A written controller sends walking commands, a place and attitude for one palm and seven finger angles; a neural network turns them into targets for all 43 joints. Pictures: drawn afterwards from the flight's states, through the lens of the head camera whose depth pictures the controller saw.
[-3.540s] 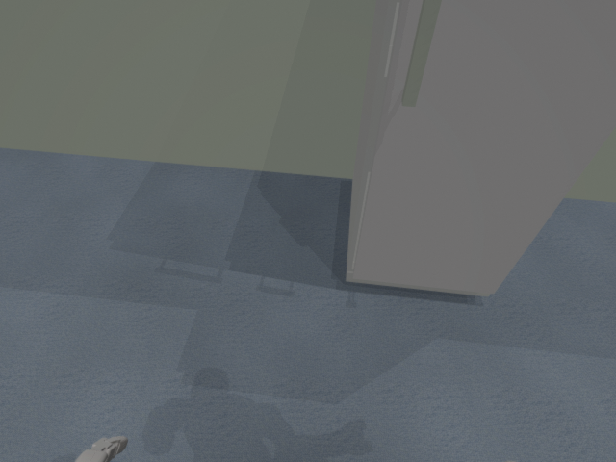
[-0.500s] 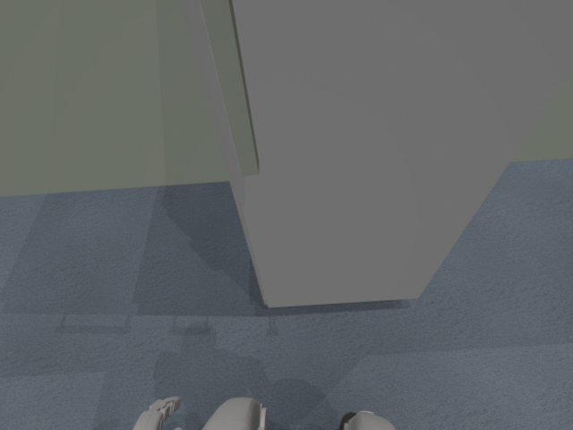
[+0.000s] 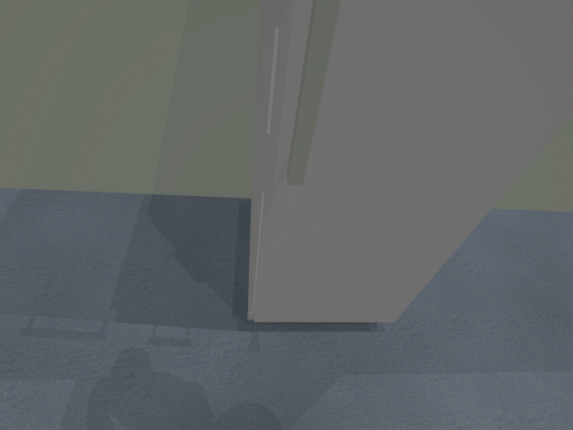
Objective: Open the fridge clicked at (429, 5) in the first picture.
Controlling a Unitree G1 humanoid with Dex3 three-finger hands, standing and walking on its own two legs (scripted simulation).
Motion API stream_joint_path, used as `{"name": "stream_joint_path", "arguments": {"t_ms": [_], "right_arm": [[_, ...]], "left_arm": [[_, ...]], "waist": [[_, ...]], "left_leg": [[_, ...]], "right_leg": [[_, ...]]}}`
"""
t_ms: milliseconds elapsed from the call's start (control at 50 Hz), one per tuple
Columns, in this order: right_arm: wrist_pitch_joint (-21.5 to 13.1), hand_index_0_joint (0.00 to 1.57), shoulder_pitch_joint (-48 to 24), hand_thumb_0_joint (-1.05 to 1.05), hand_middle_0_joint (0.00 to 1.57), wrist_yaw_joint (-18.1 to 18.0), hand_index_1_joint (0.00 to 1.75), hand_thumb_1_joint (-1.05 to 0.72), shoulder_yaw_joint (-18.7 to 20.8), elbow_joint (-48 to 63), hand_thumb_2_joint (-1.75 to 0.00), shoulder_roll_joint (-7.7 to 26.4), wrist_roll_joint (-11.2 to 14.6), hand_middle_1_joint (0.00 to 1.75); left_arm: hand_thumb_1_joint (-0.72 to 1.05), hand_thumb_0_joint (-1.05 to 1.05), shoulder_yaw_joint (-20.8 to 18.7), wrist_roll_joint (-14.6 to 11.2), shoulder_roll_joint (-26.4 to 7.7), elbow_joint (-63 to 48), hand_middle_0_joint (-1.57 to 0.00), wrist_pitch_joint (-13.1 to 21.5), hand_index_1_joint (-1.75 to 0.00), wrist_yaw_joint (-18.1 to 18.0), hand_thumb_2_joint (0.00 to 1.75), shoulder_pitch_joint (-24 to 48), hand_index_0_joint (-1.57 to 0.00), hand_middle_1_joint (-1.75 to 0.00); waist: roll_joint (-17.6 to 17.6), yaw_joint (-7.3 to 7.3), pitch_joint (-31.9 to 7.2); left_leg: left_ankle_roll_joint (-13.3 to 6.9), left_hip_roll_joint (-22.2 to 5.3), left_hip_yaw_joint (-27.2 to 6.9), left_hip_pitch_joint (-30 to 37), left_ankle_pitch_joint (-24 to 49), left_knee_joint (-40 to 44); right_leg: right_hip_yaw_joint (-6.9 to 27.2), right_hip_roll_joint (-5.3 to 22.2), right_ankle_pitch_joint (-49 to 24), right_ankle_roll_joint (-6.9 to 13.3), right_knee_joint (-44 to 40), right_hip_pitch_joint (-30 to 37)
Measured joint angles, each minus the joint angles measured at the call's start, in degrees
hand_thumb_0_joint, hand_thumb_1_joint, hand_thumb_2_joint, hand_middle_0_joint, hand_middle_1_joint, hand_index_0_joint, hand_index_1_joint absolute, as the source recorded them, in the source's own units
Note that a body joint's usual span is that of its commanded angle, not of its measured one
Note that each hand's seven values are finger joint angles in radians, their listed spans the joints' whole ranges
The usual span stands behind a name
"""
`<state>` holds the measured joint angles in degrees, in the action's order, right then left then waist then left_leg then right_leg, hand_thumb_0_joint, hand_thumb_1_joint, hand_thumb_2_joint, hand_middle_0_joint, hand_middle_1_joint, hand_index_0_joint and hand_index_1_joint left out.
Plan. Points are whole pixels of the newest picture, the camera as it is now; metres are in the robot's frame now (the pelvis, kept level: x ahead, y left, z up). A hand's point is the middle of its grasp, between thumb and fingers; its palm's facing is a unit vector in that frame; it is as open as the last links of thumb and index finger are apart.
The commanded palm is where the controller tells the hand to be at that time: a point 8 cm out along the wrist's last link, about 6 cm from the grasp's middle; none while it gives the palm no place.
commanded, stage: come to a stop and stand still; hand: left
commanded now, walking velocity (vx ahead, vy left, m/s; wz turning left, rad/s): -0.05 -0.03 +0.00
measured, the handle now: (311, 66) +0.52 +0.02 +0.25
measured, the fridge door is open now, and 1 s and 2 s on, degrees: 0 0 0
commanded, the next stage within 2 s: look again from close up in 0.70 s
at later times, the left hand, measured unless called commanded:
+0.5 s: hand out of the picture +0.05 +0.10 -0.17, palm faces +0.05 -0.97 -0.23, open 7.2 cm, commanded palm none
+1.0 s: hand out of the picture -0.05 +0.11 -0.19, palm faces +0.04 -0.98 -0.17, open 7.4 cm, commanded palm none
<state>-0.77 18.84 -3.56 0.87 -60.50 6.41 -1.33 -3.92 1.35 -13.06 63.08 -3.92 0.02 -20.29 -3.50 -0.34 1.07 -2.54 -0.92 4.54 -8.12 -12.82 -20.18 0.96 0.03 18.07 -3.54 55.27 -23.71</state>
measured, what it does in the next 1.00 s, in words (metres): steps on the spot: right foot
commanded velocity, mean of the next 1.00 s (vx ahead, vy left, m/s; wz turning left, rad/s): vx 0.00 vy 0.00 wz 0.00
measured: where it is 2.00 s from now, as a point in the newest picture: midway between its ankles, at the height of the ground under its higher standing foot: outside the picture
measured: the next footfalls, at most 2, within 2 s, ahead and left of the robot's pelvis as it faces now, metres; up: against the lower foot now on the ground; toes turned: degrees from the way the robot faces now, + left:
right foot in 0.22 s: +0.02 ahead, -0.17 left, +0.00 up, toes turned -3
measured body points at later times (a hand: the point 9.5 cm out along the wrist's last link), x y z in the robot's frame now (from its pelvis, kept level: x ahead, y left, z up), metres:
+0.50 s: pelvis -0.01 -0.08 -0.01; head -0.02 -0.09 +0.44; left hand +0.05 +0.16 -0.15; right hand -0.04 -0.28 -0.18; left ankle -0.02 +0.08 -0.75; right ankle -0.02 -0.17 -0.75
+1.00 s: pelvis -0.02 -0.04 -0.01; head -0.02 -0.05 +0.43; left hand -0.05 +0.16 -0.17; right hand -0.01 -0.27 -0.18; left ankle -0.03 +0.07 -0.75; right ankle -0.02 -0.17 -0.75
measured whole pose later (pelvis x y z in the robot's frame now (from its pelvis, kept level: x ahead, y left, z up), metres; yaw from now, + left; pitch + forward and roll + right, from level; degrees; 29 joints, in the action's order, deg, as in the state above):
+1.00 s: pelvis -0.02 -0.04 -0.01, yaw +0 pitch -2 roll -1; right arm -0.7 16.2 -2.1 0.6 -60.4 9.8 -0.9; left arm 0.5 0.8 -6.0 65.4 1.2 -2.0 -19.5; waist 2.4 -0.1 1.4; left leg 0.2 -2.2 2.3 -12.5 -17.2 -31.3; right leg -3.0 0.7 14.9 0.0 29.0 -12.5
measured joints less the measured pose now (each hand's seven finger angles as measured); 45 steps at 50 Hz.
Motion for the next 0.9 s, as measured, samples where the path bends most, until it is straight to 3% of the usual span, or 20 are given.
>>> {"name": "stream_joint_path", "arguments": {"t_ms": [140,240,340,580,800,860,900], "right_arm": [[0.7,0.20,1.6,0.00,0.20,-0.1,0.30,-0.91,0.6,-3.5,-0.90,0.4,0.0,0.30],[1.2,0.20,2.8,0.01,0.20,0.6,0.30,-0.91,0.9,-6.1,-0.90,0.5,0.5,0.30],[1.9,0.19,2.4,0.01,0.20,1.1,0.30,-0.91,0.6,-7.0,-0.90,1.3,0.5,0.30],[1.2,0.19,-2.5,0.00,0.20,1.4,0.30,-0.91,-0.1,-5.6,-0.90,0.3,0.4,0.30],[1.5,0.19,-3.6,0.00,0.20,1.1,0.30,-0.91,0.2,-5.4,-0.90,2.6,0.7,0.30],[1.7,0.19,-4.1,0.00,0.20,1.6,0.30,-0.91,0.3,-3.1,-0.90,3.5,1.0,0.30],[1.2,0.19,-4.0,0.00,0.20,1.7,0.30,-0.91,0.5,-1.2,-0.90,4.3,1.0,0.30]], "left_arm": [[0.91,0.01,1.2,-0.8,2.3,0.3,-0.19,0.3,-0.29,-0.2,0.90,4.9,-0.19,-0.30],[0.93,0.01,1.5,-0.8,2.7,-0.5,-0.19,2.7,-0.30,-1.4,0.90,8.9,-0.19,-0.30],[0.94,0.01,2.5,-1.1,4.4,-0.1,-0.19,4.5,-0.30,-1.9,0.90,10.1,-0.20,-0.30],[0.96,-0.01,2.6,-1.4,4.2,0.2,-0.20,4.8,-0.30,-2.3,0.90,7.7,-0.20,-0.30],[0.92,0.00,3.4,-1.2,6.3,3.5,-0.20,4.1,-0.30,-1.7,0.90,1.8,-0.20,-0.30],[0.91,0.00,4.0,-0.6,7.5,2.8,-0.20,5.7,-0.30,-2.6,0.90,0.7,-0.20,-0.30],[0.91,0.00,4.4,-0.4,8.2,2.5,-0.20,6.1,-0.30,-2.4,0.90,0.3,-0.20,-0.30]], "waist": [[1.5,-2.13,2.6],[2.1,-2.27,1.7],[5.6,-2.92,-0.3],[5.4,-0.80,0.4],[4.5,0.63,1.5],[5.2,0.99,1.9],[6.6,0.46,1.9]], "left_leg": [[1.1,-1.2,0.2,-0.7,-0.8,-2.4],[3.2,-1.3,0.1,-2.7,-3.1,-7.4],[4.6,-3.2,-1.8,-1.8,-2.9,-7.1],[6.7,-4.7,-2.7,-0.3,-0.1,-3.3],[6.5,-4.8,-2.3,0.0,0.0,-2.9],[4.8,-4.5,-3.0,-4.2,-4.6,-10.8],[4.0,-4.0,-3.2,-4.7,-4.4,-10.6]], "right_leg": [[-2.0,1.8,4.3,1.1,-14.1,5.7],[-2.9,2.2,-4.0,2.5,-28.7,12.5],[-4.7,0.3,-2.9,4.4,-28.9,13.9],[-5.7,-1.4,-4.5,6.2,-31.2,14.9],[-5.4,-1.5,-5.5,5.9,-32.8,15.6],[-5.0,-1.8,-5.9,5.4,-32.1,13.7],[-5.1,-1.9,-5.5,5.1,-30.5,12.6]]}}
